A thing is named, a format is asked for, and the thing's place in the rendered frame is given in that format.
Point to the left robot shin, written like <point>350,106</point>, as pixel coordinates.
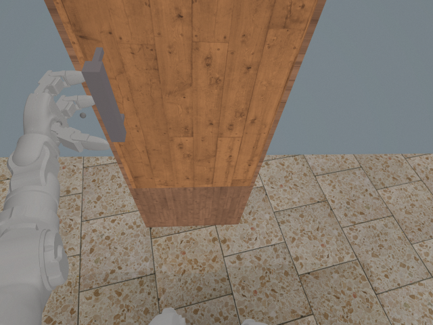
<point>168,310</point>

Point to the left robot hand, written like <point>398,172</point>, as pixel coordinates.
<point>41,113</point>

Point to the left robot upper arm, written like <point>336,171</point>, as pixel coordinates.
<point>32,264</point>

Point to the left robot forearm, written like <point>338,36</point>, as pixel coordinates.
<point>33,197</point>

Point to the handle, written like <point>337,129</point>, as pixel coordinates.
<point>99,86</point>

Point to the cupboard door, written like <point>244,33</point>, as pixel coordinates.
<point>199,81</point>

